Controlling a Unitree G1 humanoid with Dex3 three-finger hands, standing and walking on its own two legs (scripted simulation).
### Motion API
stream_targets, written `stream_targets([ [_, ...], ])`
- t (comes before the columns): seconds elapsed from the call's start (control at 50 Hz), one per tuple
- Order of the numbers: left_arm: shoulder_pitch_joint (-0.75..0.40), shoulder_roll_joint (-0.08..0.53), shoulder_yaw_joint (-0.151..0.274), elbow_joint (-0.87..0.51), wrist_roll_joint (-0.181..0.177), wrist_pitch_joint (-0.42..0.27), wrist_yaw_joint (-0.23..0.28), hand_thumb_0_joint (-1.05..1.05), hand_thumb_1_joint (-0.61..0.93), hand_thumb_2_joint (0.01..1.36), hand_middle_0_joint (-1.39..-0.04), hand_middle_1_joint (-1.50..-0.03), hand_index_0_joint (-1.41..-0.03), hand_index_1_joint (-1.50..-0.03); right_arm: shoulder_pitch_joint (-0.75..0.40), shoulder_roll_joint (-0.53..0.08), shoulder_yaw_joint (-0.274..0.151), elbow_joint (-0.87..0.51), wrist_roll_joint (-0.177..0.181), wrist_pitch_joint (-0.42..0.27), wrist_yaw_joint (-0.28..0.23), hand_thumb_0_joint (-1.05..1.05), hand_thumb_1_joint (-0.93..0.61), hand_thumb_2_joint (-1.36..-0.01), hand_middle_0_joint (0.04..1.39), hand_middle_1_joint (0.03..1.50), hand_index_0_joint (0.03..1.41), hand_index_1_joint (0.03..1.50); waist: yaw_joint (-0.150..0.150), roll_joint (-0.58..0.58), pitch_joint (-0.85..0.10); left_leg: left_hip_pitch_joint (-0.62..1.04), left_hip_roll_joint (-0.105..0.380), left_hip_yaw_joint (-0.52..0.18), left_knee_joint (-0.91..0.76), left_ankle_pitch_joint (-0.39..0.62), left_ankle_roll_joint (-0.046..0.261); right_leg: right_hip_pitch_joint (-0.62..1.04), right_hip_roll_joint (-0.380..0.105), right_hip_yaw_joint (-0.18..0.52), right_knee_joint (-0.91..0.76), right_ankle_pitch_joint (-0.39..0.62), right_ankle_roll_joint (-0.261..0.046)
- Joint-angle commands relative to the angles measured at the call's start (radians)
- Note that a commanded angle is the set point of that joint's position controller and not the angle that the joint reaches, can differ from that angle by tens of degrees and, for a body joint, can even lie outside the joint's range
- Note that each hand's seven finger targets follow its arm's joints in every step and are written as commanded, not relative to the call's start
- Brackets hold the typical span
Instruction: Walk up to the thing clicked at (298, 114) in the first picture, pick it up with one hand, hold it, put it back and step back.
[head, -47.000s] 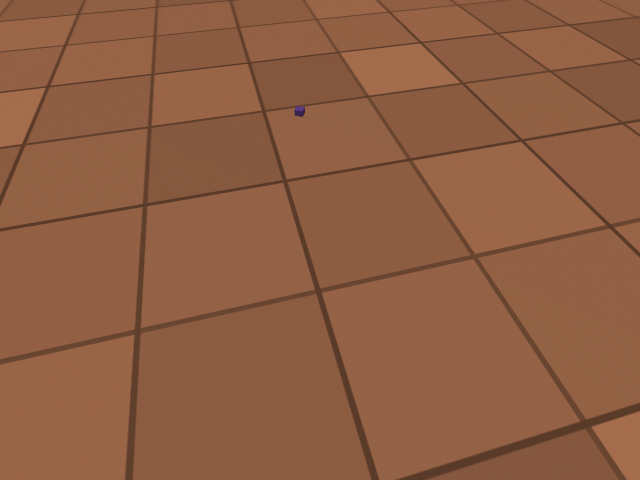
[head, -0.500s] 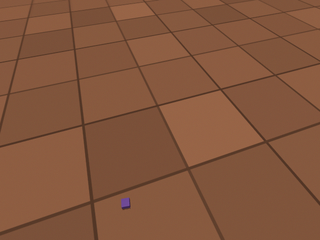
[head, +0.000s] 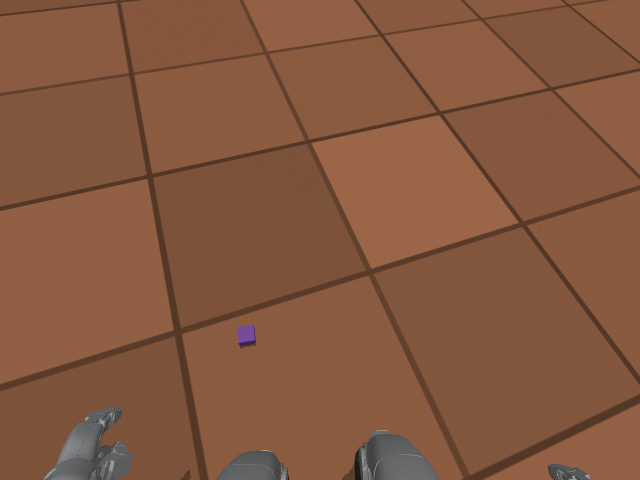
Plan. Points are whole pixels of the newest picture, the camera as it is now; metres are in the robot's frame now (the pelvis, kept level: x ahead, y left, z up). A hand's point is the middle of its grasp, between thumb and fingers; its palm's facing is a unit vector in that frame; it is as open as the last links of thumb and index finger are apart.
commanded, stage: step back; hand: left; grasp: from above
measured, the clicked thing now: (246, 335) +0.49 +0.20 -0.74
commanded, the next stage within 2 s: none
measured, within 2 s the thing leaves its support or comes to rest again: neither
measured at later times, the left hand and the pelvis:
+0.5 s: hand out of the picture +0.01 +0.27 -0.15, palm faces -0.14 -0.90 -0.40, open 7.4 cm; pelvis -0.10 +0.01 +0.00, yaw -8 degrees
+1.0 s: hand out of the picture -0.10 +0.24 -0.15, palm faces -0.04 -0.94 -0.34, open 7.4 cm; pelvis -0.25 +0.00 +0.00, yaw -1 degrees
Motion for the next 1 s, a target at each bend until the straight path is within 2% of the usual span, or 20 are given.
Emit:
stream_targets([
  [0.0, 0.044, 0.136, 0.028, -0.093, -0.004, -0.004, 0.029, 0.0, 0.9, 0.9, -0.2, -0.3, -0.2, -0.3, 0.041, -0.309, -0.072, -0.094, -0.013, -0.021, -0.02, 0.0, -0.9, -0.9, 0.2, 0.3, 0.2, 0.3, -0.024, 0.237, -0.259, 0.152, 0.39, -0.402, -0.252, 0.786, 0.129, -0.094, 0.151, 0.14, 0.383, -0.313, -0.033],
  [0.08, 0.108, 0.162, 0.036, -0.085, -0.012, -0.002, 0.021, 0.0, 0.9, 0.9, -0.2, -0.3, -0.2, -0.3, -0.041, -0.212, -0.052, -0.134, -0.016, -0.023, -0.04, 0.0, -0.9, -0.9, 0.2, 0.3, 0.2, 0.3, 0.035, 0.178, -0.246, 0.225, 0.245, -0.176, -0.186, 0.694, 0.072, -0.154, 0.14, 0.15, 0.452, -0.122, -0.026],
  [0.14, 0.116, 0.152, 0.043, -0.096, -0.001, -0.008, 0.016, 0.0, 0.9, 0.9, -0.2, -0.3, -0.2, -0.3, 0.023, -0.197, -0.055, -0.135, -0.002, -0.023, -0.047, 0.0, -0.9, -0.9, 0.2, 0.3, 0.2, 0.3, 0.005, 0.153, -0.25, 0.291, 0.249, -0.179, -0.179, 0.702, 0.058, -0.144, 0.139, 0.123, 0.404, -0.096, 0.005],
  [0.24, 0.111, 0.157, 0.051, -0.124, 0.003, -0.011, 0.013, 0.0, 0.9, 0.9, -0.2, -0.3, -0.2, -0.3, 0.056, -0.226, -0.069, -0.158, -0.006, -0.021, -0.044, 0.0, -0.9, -0.9, 0.2, 0.3, 0.2, 0.3, -0.031, 0.177, -0.23, 0.28, 0.316, -0.222, -0.194, 0.617, 0.137, -0.097, 0.108, 0.091, 0.254, -0.165, 0.022],
  [0.36, 0.181, 0.157, 0.064, -0.118, 0.014, -0.011, -0.002, 0.0, 0.9, 0.9, -0.2, -0.3, -0.2, -0.3, 0.001, -0.24, -0.072, -0.195, -0.01, -0.026, -0.036, 0.0, -0.9, -0.9, 0.2, 0.3, 0.2, 0.3, -0.012, 0.157, -0.253, 0.172, 0.378, -0.28, -0.236, 0.391, 0.187, 0.007, 0.065, 0.047, 0.181, -0.177, 0.0],
  [0.44, 0.26, 0.148, 0.07, -0.107, 0.013, -0.015, -0.019, 0.0, 0.9, 0.9, -0.2, -0.3, -0.2, -0.3, -0.041, -0.243, -0.066, -0.2, -0.008, -0.021, -0.031, 0.0, -0.9, -0.9, 0.2, 0.3, 0.2, 0.3, 0.02, 0.141, -0.283, 0.093, 0.329, -0.215, -0.226, 0.27, 0.125, 0.13, 0.048, 0.006, -0.033, -0.091, -0.034],
  [0.48, 0.331, 0.142, 0.074, -0.083, 0.017, -0.024, -0.019, 0.0, 0.9, 0.9, -0.2, -0.3, -0.2, -0.3, -0.067, -0.241, -0.061, -0.2, 0.0, -0.011, -0.024, 0.0, -0.9, -0.9, 0.2, 0.3, 0.2, 0.3, 0.057, 0.134, -0.289, 0.023, 0.283, -0.168, -0.161, 0.229, 0.071, 0.241, 0.036, -0.004, -0.236, 0.061, -0.061],
  [0.5, 0.324, 0.173, 0.08, -0.091, 0.026, -0.029, -0.015, 0.0, 0.9, 0.9, -0.2, -0.3, -0.2, -0.3, -0.074, -0.218, -0.052, -0.201, 0.01, -0.01, -0.022, 0.0, -0.9, -0.9, 0.2, 0.3, 0.2, 0.3, 0.059, 0.044, -0.266, -0.048, 0.221, -0.122, -0.084, 0.163, 0.023, 0.237, -0.032, 0.116, -0.297, 0.081, -0.087],
  [0.52, 0.276, 0.218, 0.092, -0.118, 0.029, -0.032, -0.016, 0.0, 0.9, 0.9, -0.2, -0.3, -0.2, -0.3, -0.069, -0.181, -0.041, -0.208, 0.012, -0.01, -0.021, 0.0, -0.9, -0.9, 0.2, 0.3, 0.2, 0.3, 0.041, -0.112, -0.192, -0.187, 0.084, -0.059, 0.035, -0.039, -0.034, 0.203, -0.153, 0.313, -0.371, 0.069, -0.147],
  [0.54, 0.192, 0.293, 0.103, -0.164, 0.029, -0.029, -0.019, 0.0, 0.9, 0.9, -0.2, -0.3, -0.2, -0.3, -0.07, -0.176, -0.046, -0.202, 0.014, -0.006, -0.026, 0.0, -0.9, -0.9, 0.2, 0.3, 0.2, 0.3, 0.064, -0.227, -0.132, -0.162, -0.041, -0.017, 0.28, -0.237, -0.07, 0.011, -0.312, 0.453, -0.448, 0.036, -0.29],
  [0.56, 0.098, 0.297, 0.102, -0.204, 0.04, -0.035, -0.012, 0.0, 0.9, 0.9, -0.2, -0.3, -0.2, -0.3, -0.026, -0.197, -0.055, -0.183, 0.012, -0.002, -0.029, 0.0, -0.9, -0.9, 0.2, 0.3, 0.2, 0.3, 0.028, -0.219, -0.089, -0.108, -0.014, -0.105, 0.447, -0.257, -0.07, -0.112, -0.367, 0.499, -0.456, 0.093, -0.328],
  [0.64, 0.041, 0.187, 0.082, -0.227, 0.029, -0.04, -0.001, 0.0, 0.9, 0.9, -0.2, -0.3, -0.2, -0.3, 0.052, -0.168, -0.03, -0.154, 0.024, -0.01, -0.028, 0.0, -0.9, -0.9, 0.2, 0.3, 0.2, 0.3, -0.015, -0.063, -0.114, -0.179, -0.09, -0.127, 0.528, -0.107, -0.058, 0.053, -0.136, 0.13, -0.328, 0.398, -0.176],
  [0.74, 0.164, 0.173, 0.08, -0.239, 0.033, -0.034, 0.007, 0.0, 0.9, 0.9, -0.2, -0.3, -0.2, -0.3, 0.048, -0.164, -0.02, -0.195, 0.015, -0.023, -0.043, 0.0, -0.9, -0.9, 0.2, 0.3, 0.2, 0.3, 0.062, -0.094, -0.209, -0.277, -0.026, -0.091, 0.331, -0.183, -0.081, 0.385, -0.191, 0.161, -0.24, 0.532, -0.22],
  [0.82, 0.164, 0.184, 0.08, -0.257, 0.023, -0.022, 0.011, 0.0, 0.9, 0.9, -0.2, -0.3, -0.2, -0.3, 0.101, -0.159, -0.027, -0.196, 0.003, -0.034, -0.041, 0.0, -0.9, -0.9, 0.2, 0.3, 0.2, 0.3, 0.053, -0.12, -0.291, -0.137, 0.044, -0.044, -0.013, -0.11, -0.056, 0.431, -0.203, 0.146, -0.113, 0.649, -0.206],
  [0.88, 0.123, 0.182, 0.068, -0.28, 0.008, 0.0, -0.003, 0.0, 0.9, 0.9, -0.2, -0.3, -0.2, -0.3, 0.165, -0.187, -0.05, -0.171, -0.009, -0.037, -0.038, 0.0, -0.9, -0.9, 0.2, 0.3, 0.2, 0.3, 0.007, -0.027, -0.303, 0.073, 0.067, -0.041, -0.26, 0.249, -0.027, 0.24, -0.128, 0.084, -0.042, 0.419, -0.117],
  [0.9, 0.131, 0.154, 0.061, -0.295, 0.004, 0.0, -0.008, 0.0, 0.9, 0.9, -0.2, -0.3, -0.2, -0.3, 0.157, -0.263, -0.07, -0.181, -0.02, -0.037, -0.037, 0.0, -0.9, -0.9, 0.2, 0.3, 0.2, 0.3, 0.016, 0.131, -0.301, 0.154, 0.234, -0.265, -0.247, 0.353, 0.037, 0.056, -0.041, 0.04, 0.044, 0.197, -0.064],
  [0.92, 0.078, 0.144, 0.066, -0.306, -0.002, -0.003, -0.006, 0.0, 0.9, 0.9, -0.2, -0.3, -0.2, -0.3, 0.099, -0.347, -0.084, -0.199, -0.022, -0.032, -0.03, 0.0, -0.9, -0.9, 0.2, 0.3, 0.2, 0.3, 0.003, 0.305, -0.245, 0.098, 0.408, -0.454, -0.278, 0.457, 0.167, -0.069, 0.111, -0.066, 0.19, -0.182, -0.023],
  [0.94, 0.027, 0.178, 0.084, -0.308, 0.01, -0.003, 0.004, 0.0, 0.9, 0.9, -0.2, -0.3, -0.2, -0.3, 0.056, -0.393, -0.094, -0.224, -0.024, -0.035, -0.034, 0.0, -0.9, -0.9, 0.2, 0.3, 0.2, 0.3, -0.042, 0.361, -0.204, -0.064, 0.512, -0.576, -0.314, 0.466, 0.288, -0.031, 0.086, 0.078, 0.413, -0.327, -0.01],
  [0.96, 0.037, 0.201, 0.087, -0.288, 0.013, -0.001, 0.001, 0.0, 0.9, 0.9, -0.2, -0.3, -0.2, -0.3, 0.018, -0.349, -0.086, -0.227, -0.022, -0.044, -0.045, 0.0, -0.9, -0.9, 0.2, 0.3, 0.2, 0.3, -0.015, 0.279, -0.168, -0.09, 0.506, -0.53, -0.298, 0.467, 0.288, -0.028, 0.067, 0.132, 0.51, -0.297, -0.015],
  [0.98, 0.051, 0.182, 0.089, -0.266, 0.006, 0.002, -0.005, 0.0, 0.9, 0.9, -0.2, -0.3, -0.2, -0.3, 0.022, -0.297, -0.067, -0.232, -0.028, -0.043, -0.044, 0.0, -0.9, -0.9, 0.2, 0.3, 0.2, 0.3, -0.009, 0.197, -0.18, -0.042, 0.412, -0.377, -0.248, 0.567, 0.252, -0.047, 0.114, 0.129, 0.551, -0.257, -0.019],
])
